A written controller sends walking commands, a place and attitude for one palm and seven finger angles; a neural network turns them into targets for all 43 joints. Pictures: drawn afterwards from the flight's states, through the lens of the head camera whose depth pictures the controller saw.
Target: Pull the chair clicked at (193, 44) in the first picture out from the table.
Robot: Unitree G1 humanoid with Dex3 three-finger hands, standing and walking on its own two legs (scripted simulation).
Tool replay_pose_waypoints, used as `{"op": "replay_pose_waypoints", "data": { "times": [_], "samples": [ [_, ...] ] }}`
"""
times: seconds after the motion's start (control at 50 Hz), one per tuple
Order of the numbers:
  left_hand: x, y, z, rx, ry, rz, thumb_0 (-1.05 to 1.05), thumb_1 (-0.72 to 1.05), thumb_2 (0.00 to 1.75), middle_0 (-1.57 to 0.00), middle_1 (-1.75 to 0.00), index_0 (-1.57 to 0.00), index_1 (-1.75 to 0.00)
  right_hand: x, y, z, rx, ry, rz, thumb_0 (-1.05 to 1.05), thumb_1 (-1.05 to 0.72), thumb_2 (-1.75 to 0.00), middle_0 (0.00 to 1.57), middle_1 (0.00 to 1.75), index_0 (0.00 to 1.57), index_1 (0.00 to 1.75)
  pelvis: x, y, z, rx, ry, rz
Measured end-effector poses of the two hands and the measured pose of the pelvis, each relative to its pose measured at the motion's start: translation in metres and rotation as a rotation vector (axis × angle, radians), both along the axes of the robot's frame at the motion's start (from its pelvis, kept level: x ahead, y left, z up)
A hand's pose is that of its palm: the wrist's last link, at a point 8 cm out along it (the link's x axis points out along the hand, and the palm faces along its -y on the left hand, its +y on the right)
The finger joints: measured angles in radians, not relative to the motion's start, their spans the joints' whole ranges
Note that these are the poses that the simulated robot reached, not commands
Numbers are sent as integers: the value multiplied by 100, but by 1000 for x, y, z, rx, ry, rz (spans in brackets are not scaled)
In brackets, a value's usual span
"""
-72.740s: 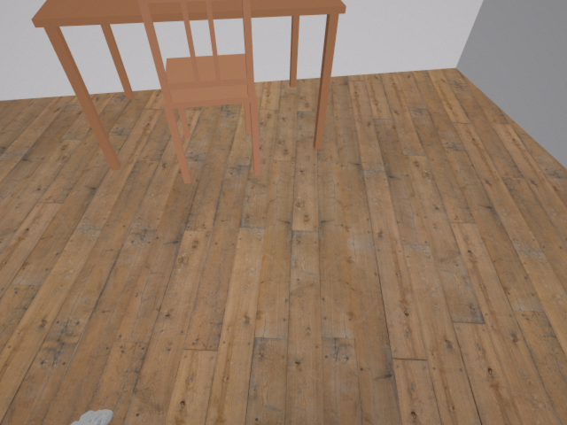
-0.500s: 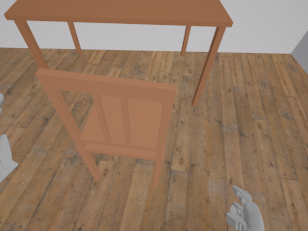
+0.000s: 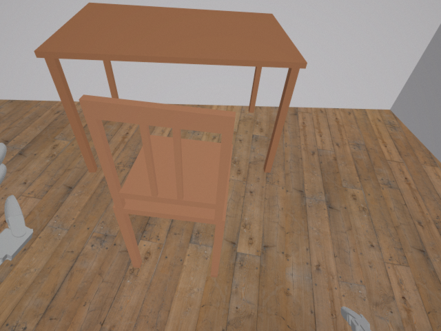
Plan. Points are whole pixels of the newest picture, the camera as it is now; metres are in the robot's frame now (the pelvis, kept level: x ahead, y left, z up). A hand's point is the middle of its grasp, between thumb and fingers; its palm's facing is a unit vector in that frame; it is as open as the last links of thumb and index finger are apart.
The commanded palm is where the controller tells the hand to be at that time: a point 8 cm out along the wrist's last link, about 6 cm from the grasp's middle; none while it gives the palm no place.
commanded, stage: stop stepping back and stand still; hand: left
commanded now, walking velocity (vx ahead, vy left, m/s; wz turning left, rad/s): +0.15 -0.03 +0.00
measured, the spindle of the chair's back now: (150, 163) +0.58 +0.21 -0.07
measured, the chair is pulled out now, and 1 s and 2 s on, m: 0.49 0.49 0.49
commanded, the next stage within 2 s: let the arm hang, fingers relaxed in 0.26 s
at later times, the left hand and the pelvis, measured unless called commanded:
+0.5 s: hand (82, 293) +0.20 +0.25 -0.02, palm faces +0.21 -0.90 -0.37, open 7.4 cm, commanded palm none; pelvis -0.01 +0.00 +0.00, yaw +3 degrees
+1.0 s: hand out of the picture -0.03 +0.18 -0.16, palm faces +0.04 -0.97 -0.25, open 7.3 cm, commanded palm none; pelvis +0.00 -0.01 +0.01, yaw +3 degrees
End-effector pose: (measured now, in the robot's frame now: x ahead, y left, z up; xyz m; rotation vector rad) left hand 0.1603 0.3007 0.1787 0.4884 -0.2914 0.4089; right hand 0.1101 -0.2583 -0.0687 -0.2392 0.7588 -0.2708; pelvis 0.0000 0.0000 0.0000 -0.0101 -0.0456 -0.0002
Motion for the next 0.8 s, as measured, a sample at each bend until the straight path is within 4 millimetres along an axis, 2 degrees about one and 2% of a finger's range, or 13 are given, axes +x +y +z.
{"op": "replay_pose_waypoints", "data": {
  "times": [0.1,0.16,0.24,0.32,0.38,0.42,0.48,0.54,0.6,0.62,0.64,0.7,0.8],
  "samples": [
    [-14,1,11,61,25,-11,1,89,90,-21,-30,-21,-30,-12,6,6,34,-32,-3,1,-90,-90,20,30,20,30,-6,-1,7,-19,4,20],
    [-24,2,17,107,14,4,1,89,90,-21,-30,-21,-30,-10,11,-3,54,-18,35,1,-90,-90,20,30,20,30,-10,-5,3,-17,14,18],
    [-30,4,12,73,28,44,1,89,90,-21,-30,-21,-30,-5,16,-11,79,16,60,1,-90,-90,20,30,20,30,-12,-5,3,-30,13,19],
    [-26,4,1,1,34,52,1,89,90,-21,-30,-21,-30,3,19,-9,67,17,70,1,-90,-90,20,30,21,30,-10,0,4,-21,6,11],
    [-14,4,-9,-9,63,33,1,89,90,-21,-30,-21,-30,11,22,-5,69,-9,76,1,-90,-90,20,30,21,30,-6,3,5,-14,12,12],
    [4,7,-49,-69,238,31,0,89,90,-21,-30,-20,-30,15,23,-14,88,30,104,1,-90,-90,20,30,20,30,-5,4,5,-12,37,32],
    [14,-3,-143,-245,596,61,0,90,90,-20,-30,-20,-30,15,26,-32,112,124,128,1,-90,-90,20,30,20,30,-5,3,1,9,50,48],
    [-13,-38,-233,-400,969,53,0,91,90,-20,-30,-19,-30,4,30,-43,142,203,116,1,-91,-90,20,30,20,30,-6,0,0,10,40,46],
    [-63,-85,-291,-523,1275,8,1,91,90,-20,-30,-19,-30,-18,32,-47,150,295,91,1,-91,-90,20,30,20,30,-5,-4,3,8,30,42],
    [-81,-99,-303,-562,1354,-3,1,91,90,-20,-30,-19,-30,-27,32,-48,148,330,83,1,-91,-90,20,30,20,30,-4,-5,4,7,27,41],
    [-91,-102,-308,-624,1351,47,-1,95,90,-20,-30,-20,-30,-36,32,-48,144,369,78,1,-91,-90,20,30,20,30,-4,-7,5,3,28,47],
    [-110,-92,-312,-634,1374,111,-7,102,89,-21,-30,-21,-30,-61,21,-48,112,473,48,0,-93,-90,20,30,21,30,-5,-11,8,-4,27,57],
    [-149,-76,-312,-590,1508,176,-5,99,89,-21,-30,-20,-30,-94,8,-52,103,582,13,0,-93,-90,20,30,20,30,-5,-12,10,-8,24,58]
  ]
}}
